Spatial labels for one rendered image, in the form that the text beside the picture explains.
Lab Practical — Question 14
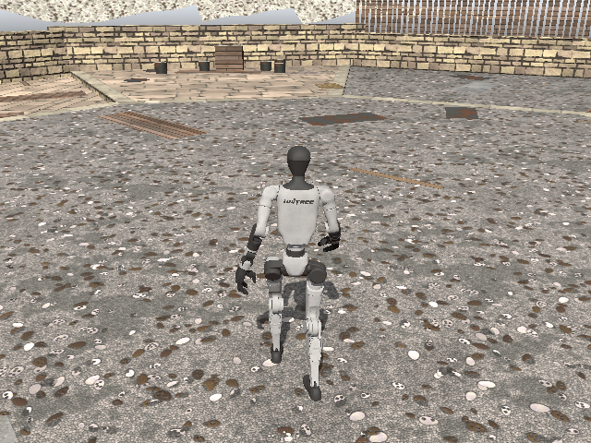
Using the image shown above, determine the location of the left robot forearm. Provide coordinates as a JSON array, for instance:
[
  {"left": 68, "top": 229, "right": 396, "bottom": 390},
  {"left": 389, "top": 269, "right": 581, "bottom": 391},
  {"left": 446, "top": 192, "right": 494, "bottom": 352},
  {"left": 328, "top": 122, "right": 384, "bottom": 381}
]
[{"left": 239, "top": 223, "right": 262, "bottom": 270}]

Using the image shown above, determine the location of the robot right hand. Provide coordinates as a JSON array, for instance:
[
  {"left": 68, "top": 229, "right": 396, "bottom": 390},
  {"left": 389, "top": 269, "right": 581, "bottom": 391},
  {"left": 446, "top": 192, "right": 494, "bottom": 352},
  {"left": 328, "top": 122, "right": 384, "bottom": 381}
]
[{"left": 318, "top": 236, "right": 339, "bottom": 252}]

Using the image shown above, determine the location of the robot left hand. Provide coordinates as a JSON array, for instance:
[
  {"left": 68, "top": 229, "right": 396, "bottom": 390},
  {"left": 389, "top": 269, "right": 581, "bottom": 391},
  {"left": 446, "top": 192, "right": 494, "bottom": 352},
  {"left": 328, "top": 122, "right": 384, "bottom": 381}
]
[{"left": 235, "top": 267, "right": 256, "bottom": 295}]

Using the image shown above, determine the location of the robot left upper arm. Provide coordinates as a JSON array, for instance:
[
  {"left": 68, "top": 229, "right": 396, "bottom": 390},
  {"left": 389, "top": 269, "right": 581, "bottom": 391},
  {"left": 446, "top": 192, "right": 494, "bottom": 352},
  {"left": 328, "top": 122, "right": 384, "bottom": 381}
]
[{"left": 254, "top": 186, "right": 279, "bottom": 238}]

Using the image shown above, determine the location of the right robot forearm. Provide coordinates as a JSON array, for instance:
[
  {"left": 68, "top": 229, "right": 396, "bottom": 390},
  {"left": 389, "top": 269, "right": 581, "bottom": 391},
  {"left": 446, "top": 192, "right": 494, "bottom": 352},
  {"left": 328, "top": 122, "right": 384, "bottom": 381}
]
[{"left": 329, "top": 220, "right": 341, "bottom": 245}]

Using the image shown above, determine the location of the humanoid robot torso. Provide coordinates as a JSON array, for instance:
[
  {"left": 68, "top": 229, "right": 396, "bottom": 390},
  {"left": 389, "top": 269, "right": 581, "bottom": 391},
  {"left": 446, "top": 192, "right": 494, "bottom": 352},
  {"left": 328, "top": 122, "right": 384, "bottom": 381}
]
[{"left": 276, "top": 181, "right": 320, "bottom": 277}]

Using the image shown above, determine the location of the robot right upper arm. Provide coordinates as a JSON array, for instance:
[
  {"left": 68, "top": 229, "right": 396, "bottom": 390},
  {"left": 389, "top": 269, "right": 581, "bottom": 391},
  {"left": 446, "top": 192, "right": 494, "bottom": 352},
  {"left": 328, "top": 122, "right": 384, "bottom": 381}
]
[{"left": 317, "top": 186, "right": 339, "bottom": 233}]

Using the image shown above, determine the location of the left robot shin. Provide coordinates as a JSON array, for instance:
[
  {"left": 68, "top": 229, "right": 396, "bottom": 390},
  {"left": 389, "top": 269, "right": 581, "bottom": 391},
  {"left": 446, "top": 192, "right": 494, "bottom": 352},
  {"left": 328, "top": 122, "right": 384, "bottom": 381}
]
[{"left": 269, "top": 297, "right": 282, "bottom": 352}]

